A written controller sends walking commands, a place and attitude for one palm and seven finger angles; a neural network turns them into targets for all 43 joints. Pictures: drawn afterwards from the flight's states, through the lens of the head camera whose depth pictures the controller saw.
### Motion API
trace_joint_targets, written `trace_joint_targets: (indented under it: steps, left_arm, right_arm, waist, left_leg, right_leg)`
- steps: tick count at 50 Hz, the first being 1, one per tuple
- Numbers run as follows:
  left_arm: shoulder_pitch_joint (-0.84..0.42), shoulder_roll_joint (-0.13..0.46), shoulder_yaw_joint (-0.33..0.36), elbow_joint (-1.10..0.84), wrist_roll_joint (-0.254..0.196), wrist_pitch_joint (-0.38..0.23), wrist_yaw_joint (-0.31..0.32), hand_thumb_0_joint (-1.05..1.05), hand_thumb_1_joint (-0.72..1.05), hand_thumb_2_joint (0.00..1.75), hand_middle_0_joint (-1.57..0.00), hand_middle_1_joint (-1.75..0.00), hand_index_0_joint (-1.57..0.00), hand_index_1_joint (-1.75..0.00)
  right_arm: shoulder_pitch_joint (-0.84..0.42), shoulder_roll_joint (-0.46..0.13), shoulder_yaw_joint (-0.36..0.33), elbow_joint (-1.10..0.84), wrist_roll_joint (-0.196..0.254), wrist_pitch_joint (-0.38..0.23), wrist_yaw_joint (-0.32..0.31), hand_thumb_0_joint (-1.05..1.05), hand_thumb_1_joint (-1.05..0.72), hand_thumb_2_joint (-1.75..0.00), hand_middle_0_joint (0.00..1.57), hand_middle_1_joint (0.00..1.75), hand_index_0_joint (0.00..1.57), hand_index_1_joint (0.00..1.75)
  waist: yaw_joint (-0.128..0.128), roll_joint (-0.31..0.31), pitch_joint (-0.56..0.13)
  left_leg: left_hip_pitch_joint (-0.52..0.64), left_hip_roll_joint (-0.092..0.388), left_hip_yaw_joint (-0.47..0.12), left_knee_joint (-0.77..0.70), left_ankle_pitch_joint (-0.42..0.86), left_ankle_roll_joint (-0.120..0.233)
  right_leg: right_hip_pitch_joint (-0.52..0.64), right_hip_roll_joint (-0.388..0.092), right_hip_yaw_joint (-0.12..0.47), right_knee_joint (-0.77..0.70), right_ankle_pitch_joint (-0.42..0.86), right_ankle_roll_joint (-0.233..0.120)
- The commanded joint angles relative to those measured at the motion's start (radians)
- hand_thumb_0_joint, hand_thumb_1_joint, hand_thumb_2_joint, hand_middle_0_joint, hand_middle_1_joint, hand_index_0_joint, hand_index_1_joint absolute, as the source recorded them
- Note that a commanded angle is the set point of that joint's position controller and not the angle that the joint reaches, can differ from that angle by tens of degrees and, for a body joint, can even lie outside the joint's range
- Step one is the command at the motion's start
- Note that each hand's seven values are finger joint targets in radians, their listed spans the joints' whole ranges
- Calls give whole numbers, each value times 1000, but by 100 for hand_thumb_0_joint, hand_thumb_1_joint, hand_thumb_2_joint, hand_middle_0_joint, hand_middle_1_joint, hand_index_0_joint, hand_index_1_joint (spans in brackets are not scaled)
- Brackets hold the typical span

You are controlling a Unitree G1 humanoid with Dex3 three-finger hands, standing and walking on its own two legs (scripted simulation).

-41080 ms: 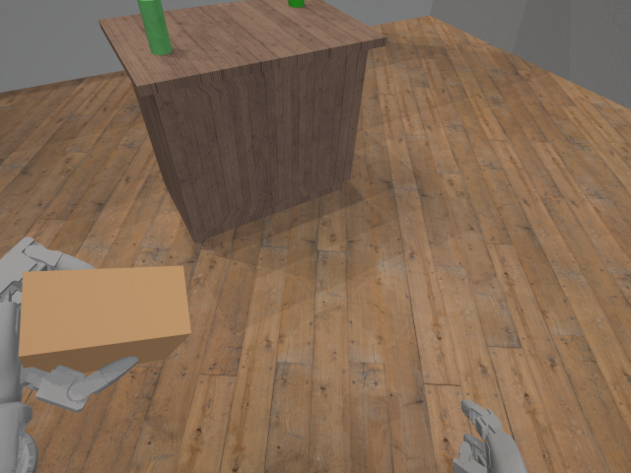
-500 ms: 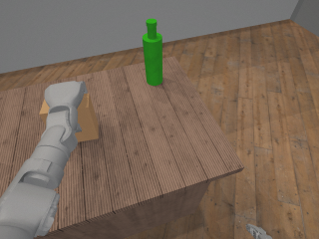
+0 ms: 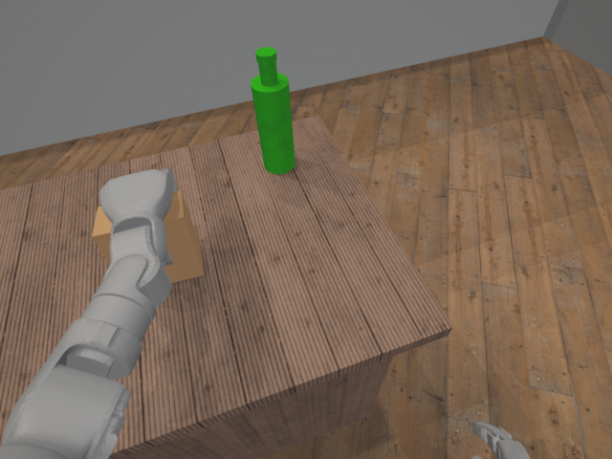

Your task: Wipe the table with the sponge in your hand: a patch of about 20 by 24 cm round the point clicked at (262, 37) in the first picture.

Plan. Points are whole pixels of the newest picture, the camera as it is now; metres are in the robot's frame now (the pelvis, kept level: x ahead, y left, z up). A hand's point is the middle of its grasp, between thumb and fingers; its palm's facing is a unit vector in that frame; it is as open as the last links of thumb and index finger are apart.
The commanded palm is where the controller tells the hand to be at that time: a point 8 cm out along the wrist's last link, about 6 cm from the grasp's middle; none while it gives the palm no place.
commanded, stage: wipe back along the middle lane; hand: left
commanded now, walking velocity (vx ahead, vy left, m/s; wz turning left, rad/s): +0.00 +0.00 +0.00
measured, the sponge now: (157, 252) +0.39 +0.26 +0.02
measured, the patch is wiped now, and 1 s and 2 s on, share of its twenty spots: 0.70 0.75 0.90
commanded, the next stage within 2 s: slide across to the third lane in 1.42 s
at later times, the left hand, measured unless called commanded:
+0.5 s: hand (158, 245) +0.37 +0.23 +0.07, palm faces +0.01 -0.05 -1.00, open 10.9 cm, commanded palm +0.33 +0.22 +0.11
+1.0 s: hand (163, 274) +0.32 +0.21 +0.07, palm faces +0.07 -0.09 -0.99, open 10.9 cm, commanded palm +0.27 +0.20 +0.10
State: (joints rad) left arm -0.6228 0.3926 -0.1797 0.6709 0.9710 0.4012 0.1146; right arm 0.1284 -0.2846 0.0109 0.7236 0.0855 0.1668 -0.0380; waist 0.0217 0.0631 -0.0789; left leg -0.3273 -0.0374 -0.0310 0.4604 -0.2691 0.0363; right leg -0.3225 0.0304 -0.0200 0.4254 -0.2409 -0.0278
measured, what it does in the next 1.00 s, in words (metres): stands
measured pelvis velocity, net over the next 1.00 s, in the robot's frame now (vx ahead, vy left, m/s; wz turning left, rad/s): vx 0.00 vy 0.01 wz -0.02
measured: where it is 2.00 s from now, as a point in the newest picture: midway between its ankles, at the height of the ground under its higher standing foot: outside the picture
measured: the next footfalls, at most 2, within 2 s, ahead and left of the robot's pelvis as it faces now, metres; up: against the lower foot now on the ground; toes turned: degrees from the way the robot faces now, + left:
none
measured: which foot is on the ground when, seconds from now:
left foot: down 0.00-1.00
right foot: down 0.00-1.00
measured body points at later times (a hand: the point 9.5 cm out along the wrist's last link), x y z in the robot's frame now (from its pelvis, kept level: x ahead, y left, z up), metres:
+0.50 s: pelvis -0.01 +0.00 +0.00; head +0.01 -0.02 +0.45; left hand +0.36 +0.23 +0.13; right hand +0.20 -0.23 -0.11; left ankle -0.03 +0.10 -0.74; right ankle -0.02 -0.10 -0.74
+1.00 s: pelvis +0.00 +0.01 +0.00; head +0.00 -0.03 +0.45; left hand +0.31 +0.21 +0.13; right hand +0.23 -0.21 -0.09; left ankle -0.03 +0.10 -0.74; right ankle -0.02 -0.10 -0.74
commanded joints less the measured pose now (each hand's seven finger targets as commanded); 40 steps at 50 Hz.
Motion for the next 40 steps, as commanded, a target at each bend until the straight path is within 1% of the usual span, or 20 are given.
trace_joint_targets:
  steps: [1, 4, 6, 8, 10, 13, 15, 16, 18, 20, 21, 23, 24, 26, 27, 29, 31, 34, 37, 40]
  left_arm:
    - [-167, 105, 29, -174, -12, -16, -17, 0, 10, 130, -120, -160, -120, -160]
    - [-100, 110, 26, -199, -9, 7, -15, 0, 10, 130, -120, -160, -120, -160]
    - [-91, 75, 8, -214, -20, 25, -16, 0, 10, 130, -120, -160, -120, -160]
    - [-95, 83, -2, -214, -14, 50, -17, 0, 10, 130, -120, -160, -120, -160]
    - [-77, 100, 12, -203, -16, 69, -15, 0, 10, 130, -120, -160, -120, -160]
    - [-78, 47, -35, -239, -15, 80, -21, 0, 10, 130, -120, -160, -120, -160]
    - [-43, 62, -18, -244, -17, 88, -21, 0, 10, 130, -120, -160, -120, -160]
    - [-68, 37, -36, -260, -20, 87, -25, 0, 10, 130, -120, -160, -120, -160]
    - [-46, 32, -42, -271, -20, 95, -25, 0, 10, 130, -120, -160, -120, -160]
    - [-31, 50, -27, -275, -20, 104, -24, 0, 10, 130, -120, -160, -120, -160]
    - [-50, 26, -40, -286, -26, 105, -27, 0, 10, 130, -120, -160, -120, -160]
    - [-43, 11, -60, -296, -21, 114, -30, 0, 10, 130, -120, -160, -120, -160]
    - [-30, 33, -43, -298, -19, 117, -27, 0, 10, 130, -120, -160, -120, -160]
    - [-43, -12, -75, -328, -19, 118, -31, 0, 10, 130, -120, -160, -120, -160]
    - [-25, -7, -76, -333, -18, 121, -29, 0, 10, 130, -120, -160, -120, -160]
    - [45, 11, -50, -339, -22, 127, -25, 0, 10, 130, -120, -160, -120, -160]
    - [62, -29, -75, -389, -29, 124, -28, 0, 10, 130, -120, -160, -120, -160]
    - [170, -29, -73, -435, -37, 134, -25, 0, 10, 130, -120, -160, -120, -160]
    - [161, -54, -103, -494, -42, 155, -25, 0, 10, 130, -120, -160, -120, -160]
    - [262, -13, -61, -519, -46, 178, -21, 0, 10, 130, -120, -160, -120, -160]
  right_arm:
    - [-111, -117, -42, -154, 4, -34, -3, 0, -90, -90, 20, 30, 20, 30]
    - [-127, -122, -36, -162, 7, -32, 1, 0, -90, -90, 20, 30, 20, 30]
    - [-140, -118, -37, -165, 13, -31, 4, 0, -90, -90, 20, 30, 20, 30]
    - [-150, -122, -30, -169, 14, -26, 3, 0, -90, -90, 20, 30, 20, 30]
    - [-157, -121, -29, -170, 16, -23, 0, 0, -90, -90, 20, 30, 20, 30]
    - [-175, -115, -25, -184, 16, -22, 1, 0, -90, -90, 20, 30, 20, 30]
    - [-183, -114, -21, -191, 16, -20, 1, 0, -90, -90, 20, 30, 20, 30]
    - [-190, -110, -23, -194, 19, -19, 1, 0, -90, -90, 20, 30, 20, 30]
    - [-195, -110, -20, -199, 16, -19, 3, 0, -90, -90, 20, 30, 20, 30]
    - [-205, -110, -16, -201, 17, -17, 1, 0, -90, -90, 20, 30, 20, 30]
    - [-208, -105, -18, -202, 19, -17, 1, 0, -90, -90, 20, 30, 20, 30]
    - [-215, -104, -14, -207, 17, -15, 1, 0, -90, -90, 20, 30, 20, 30]
    - [-218, -104, -13, -205, 17, -15, 2, 0, -90, -90, 20, 30, 20, 30]
    - [-225, -98, -14, -212, 20, -16, 6, 0, -90, -90, 20, 30, 20, 30]
    - [-228, -101, -13, -214, 17, -15, 8, 0, -90, -90, 20, 30, 20, 30]
    - [-230, -100, -10, -219, 15, -19, 12, 0, -90, -90, 20, 30, 20, 30]
    - [-241, -95, -13, -228, 17, -21, 19, 0, -90, -90, 20, 30, 20, 30]
    - [-255, -96, -11, -236, 15, -23, 31, 0, -90, -90, 20, 30, 20, 30]
    - [-276, -96, -11, -241, 17, -19, 38, 0, -90, -90, 20, 30, 20, 30]
    - [-290, -94, -7, -243, 19, -23, 44, 0, -90, -90, 20, 30, 20, 30]
  waist:
    - [2, -117, -334]
    - [9, -109, -282]
    - [2, -131, -254]
    - [4, -105, -223]
    - [9, -109, -223]
    - [8, -91, -242]
    - [16, -102, -246]
    - [7, -103, -249]
    - [12, -107, -238]
    - [16, -114, -229]
    - [9, -129, -232]
    - [13, -117, -206]
    - [19, -104, -214]
    - [11, -103, -231]
    - [19, -97, -221]
    - [32, -110, -230]
    - [26, -123, -256]
    - [41, -122, -242]
    - [36, -121, -210]
    - [52, -134, -216]
  left_leg:
    - [124, 9, -3, 6, 433, 4]
    - [109, 4, 0, -2, 408, 4]
    - [105, 9, -2, -11, 393, 3]
    - [99, 8, -4, -19, 349, 3]
    - [102, 6, -2, -26, 323, 3]
    - [121, 8, -6, -23, 326, 1]
    - [116, 6, -7, -25, 320, 0]
    - [123, 11, -6, -25, 328, -1]
    - [124, 9, -10, -24, 317, 1]
    - [120, 8, -9, -29, 306, 0]
    - [124, 14, -10, -33, 309, -1]
    - [124, 12, -13, -34, 290, 0]
    - [131, 11, -15, -34, 293, -1]
    - [146, 17, -19, -33, 320, -5]
    - [146, 16, -21, -30, 308, -4]
    - [141, 12, -19, -27, 321, -3]
    - [151, 16, -20, -19, 373, -7]
    - [151, 15, -21, -11, 387, -7]
    - [149, 20, -23, -17, 379, -7]
    - [148, 17, -17, -15, 397, -8]
  right_leg:
    - [235, -26, 32, 15, 526, -36]
    - [221, -23, 42, 8, 516, -36]
    - [207, -22, 28, 7, 481, -35]
    - [180, -20, 33, -4, 424, -38]
    - [180, -19, 35, -12, 385, -37]
    - [171, -17, 28, -4, 367, -41]
    - [184, -18, 35, -5, 367, -41]
    - [180, -18, 27, 1, 363, -41]
    - [172, -16, 30, -3, 354, -41]
    - [175, -16, 35, -6, 343, -41]
    - [174, -16, 23, -2, 332, -39]
    - [154, -15, 24, -9, 304, -41]
    - [157, -14, 32, -9, 305, -44]
    - [155, -11, 17, 5, 306, -46]
    - [147, -9, 19, 0, 291, -47]
    - [175, -10, 29, 3, 328, -48]
    - [196, -11, 24, 22, 383, -48]
    - [199, -9, 33, 23, 412, -47]
    - [186, -7, 26, 21, 390, -47]
    - [220, -10, 38, 29, 435, -46]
